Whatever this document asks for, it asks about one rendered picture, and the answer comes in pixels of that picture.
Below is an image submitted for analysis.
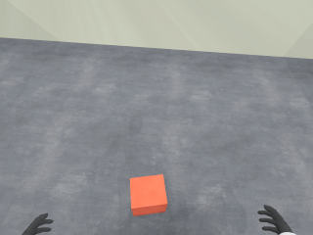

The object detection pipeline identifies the robot right hand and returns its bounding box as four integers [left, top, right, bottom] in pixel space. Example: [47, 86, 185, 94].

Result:
[257, 205, 293, 235]

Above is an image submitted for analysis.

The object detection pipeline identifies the robot left hand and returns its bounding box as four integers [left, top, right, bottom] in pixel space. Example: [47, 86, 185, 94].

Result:
[22, 213, 54, 235]

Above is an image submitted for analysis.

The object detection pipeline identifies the carton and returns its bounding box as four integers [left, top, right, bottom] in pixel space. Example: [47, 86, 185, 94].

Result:
[130, 174, 167, 216]

